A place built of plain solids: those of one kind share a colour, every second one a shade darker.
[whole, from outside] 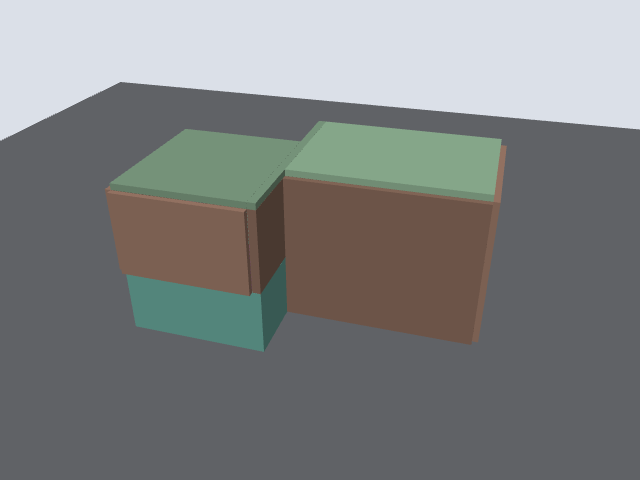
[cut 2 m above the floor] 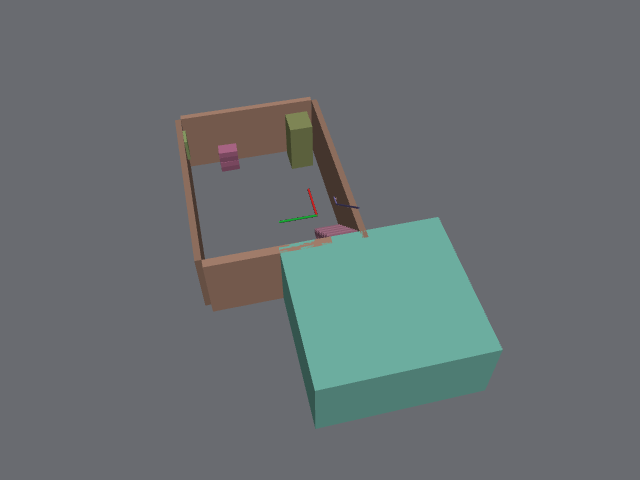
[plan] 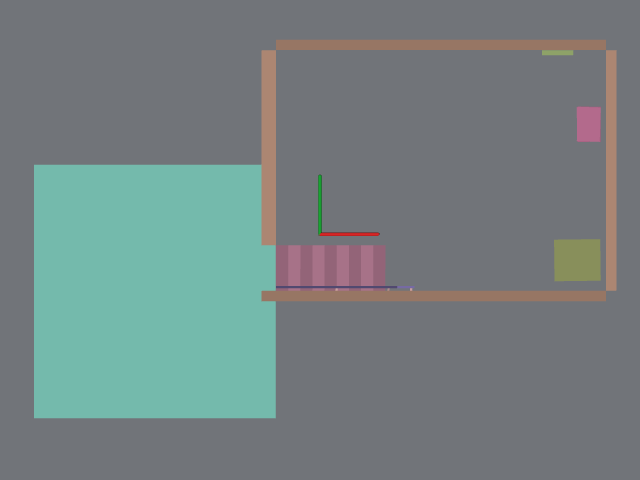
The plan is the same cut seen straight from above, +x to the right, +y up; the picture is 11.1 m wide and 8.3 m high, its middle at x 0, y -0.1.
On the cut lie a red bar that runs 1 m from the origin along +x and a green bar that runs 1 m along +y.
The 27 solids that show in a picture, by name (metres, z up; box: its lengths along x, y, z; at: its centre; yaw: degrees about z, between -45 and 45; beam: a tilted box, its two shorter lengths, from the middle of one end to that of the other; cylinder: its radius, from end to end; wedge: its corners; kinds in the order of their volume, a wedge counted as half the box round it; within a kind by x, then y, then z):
{
 "floor_1": {"box": [4.18, 4.39, 2.32], "at": [-2.85, -0.99, 0.86]},
 "wall_1": {"box": [0.18, 4.39, 2.57], "at": [-5.04, -0.99, 3.31]},
 "wall_2": {"box": [3.93, 0.18, 2.57], "at": [-2.98, -3.27, 3.31]},
 "wall_3": {"box": [0.25, 2.2, 2.57], "at": [-0.89, -2.08, 3.31]},
 "wall_4": {"box": [0.25, 3.38, 4.64], "at": [-0.89, 1.5, 2.27]},
 "wall_5": {"box": [5.96, 0.18, 4.64], "at": [1.97, -1.07, 2.27]},
 "wall_6": {"box": [5.71, 0.18, 4.64], "at": [2.09, 3.27, 2.27]},
 "wall_7": {"box": [0.18, 4.16, 4.64], "at": [5.04, 1.1, 2.27]},
 "roof_1": {"box": [3.93, 4.39, 0.2], "at": [-2.98, -0.99, 4.69]},
 "roof_2": {"box": [0.25, 6.37, 0.2], "at": [-0.89, 0.0, 4.69]},
 "roof_3": {"box": [5.71, 4.16, 0.2], "at": [2.09, 1.1, 4.69]},
 "cage_trolley_1": {"box": [0.8, 0.72, 1.71], "at": [4.45, -0.45, 0.81], "yaw": 0.6},
 "crate_1": {"box": [0.4, 0.6, 0.2], "at": [4.64, 1.9, 0.3], "yaw": 0.6},
 "crate_2": {"box": [0.4, 0.6, 0.2], "at": [4.65, 1.9, 0.7], "yaw": -1.8},
 "crate_3": {"box": [0.4, 0.6, 0.2], "at": [4.65, 1.91, 0.5], "yaw": -0.8},
 "crate_4": {"box": [0.4, 0.6, 0.25], "at": [4.66, 1.9, 0.07], "yaw": 0.4},
 "tread_1": {"wedge": [[-0.79, -0.98, 1.6], [-0.79, -0.98, 1.82], [-0.79, -0.19, 1.6], [-0.79, -0.19, 1.82], [-0.55, -0.98, 1.6], [-0.55, -0.98, 1.82], [-0.55, -0.19, 1.6], [-0.55, -0.19, 1.82]]},
 "tread_2": {"wedge": [[-0.58, -0.98, 1.4], [-0.58, -0.98, 1.62], [-0.57, -0.19, 1.4], [-0.57, -0.19, 1.62], [-0.34, -0.98, 1.4], [-0.34, -0.98, 1.62], [-0.34, -0.19, 1.4], [-0.34, -0.19, 1.62]]},
 "tread_3": {"wedge": [[-0.36, -0.98, 1.2], [-0.36, -0.98, 1.41], [-0.36, -0.19, 1.2], [-0.36, -0.19, 1.41], [-0.13, -0.98, 1.2], [-0.13, -0.98, 1.41], [-0.13, -0.19, 1.2], [-0.13, -0.19, 1.41]]},
 "tread_4": {"wedge": [[-0.15, -0.98, 1.0], [-0.15, -0.98, 1.21], [-0.15, -0.19, 1.0], [-0.15, -0.19, 1.21], [0.08, -0.98, 1.0], [0.08, -0.98, 1.21], [0.08, -0.19, 1.0], [0.08, -0.19, 1.21]]},
 "tread_5": {"wedge": [[0.05, -0.98, 0.8], [0.05, -0.98, 1.01], [0.05, -0.19, 0.8], [0.05, -0.19, 1.01], [0.29, -0.98, 0.8], [0.29, -0.98, 1.01], [0.29, -0.19, 0.8], [0.29, -0.19, 1.01]]},
 "tread_6": {"wedge": [[0.27, -0.98, 0.59], [0.27, -0.98, 0.81], [0.27, -0.19, 0.59], [0.27, -0.19, 0.81], [0.5, -0.98, 0.59], [0.5, -0.98, 0.81], [0.5, -0.19, 0.59], [0.5, -0.19, 0.81]]},
 "tread_7": {"wedge": [[0.47, -0.98, 0.39], [0.47, -0.98, 0.6], [0.48, -0.19, 0.39], [0.48, -0.19, 0.61], [0.71, -0.98, 0.39], [0.71, -0.98, 0.6], [0.71, -0.19, 0.39], [0.71, -0.19, 0.61]]},
 "tread_8": {"wedge": [[0.68, -0.19, 0.19], [0.68, -0.19, 0.4], [0.69, -0.98, 0.19], [0.69, -0.98, 0.4], [0.92, -0.98, 0.19], [0.92, -0.98, 0.4], [0.92, -0.19, 0.19], [0.92, -0.19, 0.4]]},
 "tread_9": {"wedge": [[0.89, -0.19, -0.05], [0.89, -0.19, 0.2], [0.9, -0.98, -0.05], [0.9, -0.98, 0.2], [1.13, -0.98, -0.05], [1.13, -0.98, 0.2], [1.13, -0.19, -0.05], [1.13, -0.19, 0.2]]},
 "guard_rail_1": {"wedge": [[-0.76, -0.93, 2.88], [-0.76, -0.93, 2.94], [-0.76, -0.89, 2.88], [-0.76, -0.89, 2.94], [1.34, -0.93, 0.86], [1.34, -0.93, 0.92], [1.34, -0.89, 0.86], [1.34, -0.89, 0.92]]},
 "cabinet_1": {"box": [0.54, 0.09, 0.79], "at": [4.11, 3.14, 1.7]}
}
